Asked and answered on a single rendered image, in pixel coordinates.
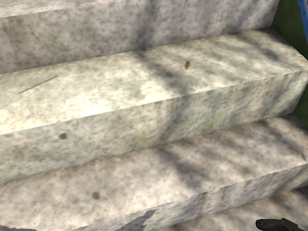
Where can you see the right robot hand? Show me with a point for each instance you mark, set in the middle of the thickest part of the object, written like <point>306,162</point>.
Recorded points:
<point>273,224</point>

